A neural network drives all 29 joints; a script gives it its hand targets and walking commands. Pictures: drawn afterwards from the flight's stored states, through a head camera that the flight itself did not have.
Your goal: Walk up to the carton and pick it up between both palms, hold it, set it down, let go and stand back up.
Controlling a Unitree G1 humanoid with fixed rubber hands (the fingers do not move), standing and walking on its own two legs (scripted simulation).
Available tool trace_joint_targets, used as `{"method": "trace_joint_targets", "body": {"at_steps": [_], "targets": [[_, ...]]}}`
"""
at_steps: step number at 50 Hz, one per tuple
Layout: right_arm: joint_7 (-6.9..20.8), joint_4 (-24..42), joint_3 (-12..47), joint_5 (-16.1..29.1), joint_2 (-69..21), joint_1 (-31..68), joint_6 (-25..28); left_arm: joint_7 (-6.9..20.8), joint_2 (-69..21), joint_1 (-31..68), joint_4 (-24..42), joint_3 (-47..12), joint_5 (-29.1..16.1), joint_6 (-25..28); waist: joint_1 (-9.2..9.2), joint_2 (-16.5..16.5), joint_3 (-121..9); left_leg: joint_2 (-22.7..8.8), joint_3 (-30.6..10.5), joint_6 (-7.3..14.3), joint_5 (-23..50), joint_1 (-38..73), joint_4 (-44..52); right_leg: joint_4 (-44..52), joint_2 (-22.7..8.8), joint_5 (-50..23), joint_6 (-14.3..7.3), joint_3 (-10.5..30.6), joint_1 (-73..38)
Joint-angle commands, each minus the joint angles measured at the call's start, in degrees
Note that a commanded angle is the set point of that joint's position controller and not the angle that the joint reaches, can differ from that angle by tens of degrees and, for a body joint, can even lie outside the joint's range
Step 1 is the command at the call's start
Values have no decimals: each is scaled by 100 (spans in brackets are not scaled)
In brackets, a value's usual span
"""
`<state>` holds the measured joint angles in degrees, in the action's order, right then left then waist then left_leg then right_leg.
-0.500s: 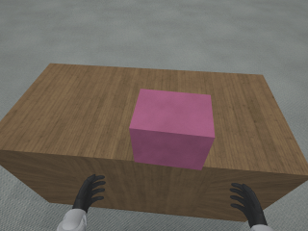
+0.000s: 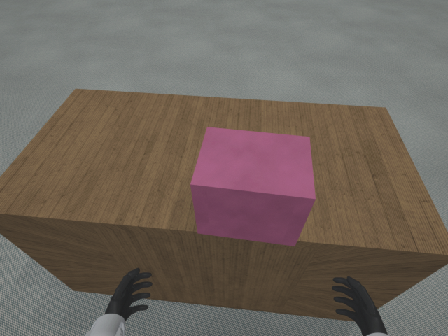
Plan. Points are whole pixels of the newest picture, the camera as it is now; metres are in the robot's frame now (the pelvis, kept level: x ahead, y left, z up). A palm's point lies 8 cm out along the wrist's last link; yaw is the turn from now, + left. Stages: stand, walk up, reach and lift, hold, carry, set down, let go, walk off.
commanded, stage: set down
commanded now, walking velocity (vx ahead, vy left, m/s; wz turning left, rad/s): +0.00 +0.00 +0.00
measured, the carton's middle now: (251, 187) +0.44 -0.03 -0.03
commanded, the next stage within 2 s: let go in 0.42 s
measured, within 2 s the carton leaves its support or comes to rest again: neither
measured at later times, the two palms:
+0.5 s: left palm (117, 316) +0.18 +0.22 -0.08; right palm (367, 328) +0.16 -0.22 -0.07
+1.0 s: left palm (112, 314) +0.18 +0.23 -0.07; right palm (373, 335) +0.15 -0.24 -0.08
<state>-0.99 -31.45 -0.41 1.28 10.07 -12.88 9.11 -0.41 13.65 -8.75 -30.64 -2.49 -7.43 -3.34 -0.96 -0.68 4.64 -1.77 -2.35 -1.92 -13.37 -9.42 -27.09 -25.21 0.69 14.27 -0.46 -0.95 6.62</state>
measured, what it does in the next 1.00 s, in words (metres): stands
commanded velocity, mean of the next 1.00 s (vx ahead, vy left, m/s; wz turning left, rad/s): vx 0.00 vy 0.00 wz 0.00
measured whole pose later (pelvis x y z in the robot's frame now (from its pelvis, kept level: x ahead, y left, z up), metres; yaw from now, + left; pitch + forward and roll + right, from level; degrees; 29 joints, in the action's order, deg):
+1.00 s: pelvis +0.00 +0.00 +0.00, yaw +0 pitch -4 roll -1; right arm 0.3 -37.2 -0.4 -1.8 11.8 -11.8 5.1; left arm -0.8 15.2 -8.8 -31.2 -2.5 -2.7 -4.6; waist -0.4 -0.7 3.9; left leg -1.8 -2.3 -1.8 -13.7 -9.3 -27.1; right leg -25.6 0.7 14.8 -0.5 -1.0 6.7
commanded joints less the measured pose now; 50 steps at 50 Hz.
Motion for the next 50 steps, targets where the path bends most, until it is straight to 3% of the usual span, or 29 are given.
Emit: {"method": "trace_joint_targets", "body": {"at_steps": [1,2,3,4,5,6,7,9,10,11,14,15,17,20,22,23,26,28,31,33,36,37,41,44,45,46,47,49,50], "targets": [[158,-435,-401,-81,327,730,169,-145,480,464,586,394,745,-50,135,561,-383,197,611,-37,476,751,868,806,-15,-148,-146,21,418],[154,-15,-357,19,320,718,248,-188,590,446,1162,413,644,44,159,439,-679,161,614,-9,734,747,821,700,-5,-391,-102,2,235],[142,70,-313,20,236,546,225,-146,529,421,918,370,680,37,122,425,-513,230,600,12,709,668,754,732,-48,-388,-61,72,263],[117,485,-360,38,314,634,309,-153,645,389,1341,496,602,137,183,278,-933,225,642,36,1005,794,723,623,-44,-757,-39,1,80],[85,-55,-335,-47,261,594,265,-102,585,429,1047,462,596,24,86,102,-747,223,621,40,1006,686,711,686,8,-678,-47,49,137],[109,48,-276,19,286,455,305,-89,533,117,925,531,632,57,255,246,-852,184,605,-23,1376,846,692,670,-23,-963,-81,58,89],[155,-220,-367,-41,353,485,283,-91,489,217,673,486,680,-11,107,372,-633,228,644,-43,1124,909,716,727,27,-716,-63,42,251],[85,336,-260,95,310,411,417,-93,610,110,1308,573,667,102,107,333,-981,249,566,-24,1349,996,620,599,-24,-1249,-10,22,18],[86,-564,-260,49,397,400,251,-38,466,127,671,581,849,-65,113,401,-651,234,565,-80,1402,1046,685,662,52,-1053,-48,23,198],[102,-637,-274,-62,416,525,271,-1,486,123,698,560,794,-87,63,360,-712,234,595,-24,1429,1001,654,684,15,-1102,-59,66,156],[44,-120,-317,-113,331,634,313,4,510,283,824,478,656,-99,-10,86,-726,259,693,17,957,1003,700,749,35,-674,10,-5,262],[77,-456,-238,-128,402,570,222,22,563,272,606,574,742,-173,83,242,-659,232,670,-3,977,990,734,706,5,-711,14,1,215],[113,-170,-320,-163,387,667,294,-20,535,217,679,558,732,-173,153,311,-749,227,680,-7,903,702,760,587,29,-523,-17,-46,195],[183,-452,-336,-131,488,574,268,-48,443,70,717,546,821,-260,52,524,-609,174,636,-102,1214,858,772,581,45,-709,-74,-93,124],[96,-517,-255,-166,423,425,244,-19,414,94,773,537,836,-293,83,266,-744,226,700,-59,1166,979,787,609,83,-729,-24,-62,38],[160,-633,-298,-110,559,386,237,10,343,-35,732,534,872,-303,64,552,-605,219,701,-118,1466,990,737,630,54,-989,-54,-52,110],[136,-195,-295,-120,447,429,353,-24,459,9,983,609,834,-227,144,471,-789,261,695,-90,1405,972,658,615,14,-949,-11,-17,49],[153,-260,-280,-118,557,575,398,-42,467,97,998,675,893,-152,135,408,-860,214,617,-108,1608,908,737,490,143,-940,-44,-170,-79],[161,-489,-280,-140,530,502,239,-7,367,116,733,522,832,-331,27,357,-514,281,777,-72,1005,907,801,686,50,-578,7,-62,120],[204,-688,-315,-125,607,570,188,-27,282,121,635,563,997,-369,70,544,-514,239,688,-129,1082,948,776,614,75,-552,-53,-162,179],[233,-688,-382,-227,615,732,304,-59,327,127,552,580,954,-376,192,261,-630,273,762,-103,1217,720,707,530,99,-837,15,-152,-7],[205,-351,-370,-160,534,638,366,-63,374,67,851,541,846,-325,122,375,-672,256,751,-97,1184,835,725,637,45,-768,-2,-108,155],[214,-586,-385,-164,660,558,247,-38,349,205,834,567,903,-389,103,475,-586,241,747,-133,1201,865,722,604,56,-706,-28,-91,79],[196,-466,-402,-204,692,674,273,-32,299,109,691,578,878,-439,181,258,-571,246,727,-79,1312,733,727,510,80,-772,21,-135,51],[96,-560,-463,-396,1898,150,-124,-133,1627,94,328,861,1096,29,315,4,-1182,-302,-121,293,1735,88,-81,23,-431,-1163,10,299,80],[6,-520,-493,-441,2076,343,-334,-98,1336,29,223,768,1045,180,288,280,-882,-193,-49,337,938,-420,63,127,-512,-951,32,482,-160],[28,-436,-393,-330,1665,287,-430,-68,1636,386,166,776,1093,295,128,-71,-1135,-304,-58,366,666,-278,217,49,-536,-640,-42,472,-165],[-6,-432,-378,-396,1788,362,-550,-28,1478,-40,-47,729,1096,451,245,374,-549,-143,-155,460,68,-469,328,298,-426,-215,-18,466,416],[36,-491,-410,-404,1688,227,-550,2,1346,353,-25,729,1145,496,282,-119,-231,-223,-302,508,-76,-755,376,444,-550,-85,-77,629,334]]}}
